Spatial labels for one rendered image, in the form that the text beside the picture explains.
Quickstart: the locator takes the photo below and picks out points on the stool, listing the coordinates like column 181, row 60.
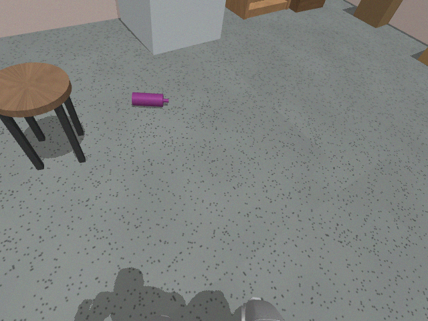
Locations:
column 31, row 89

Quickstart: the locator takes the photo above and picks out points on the bookshelf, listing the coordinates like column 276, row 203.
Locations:
column 251, row 8

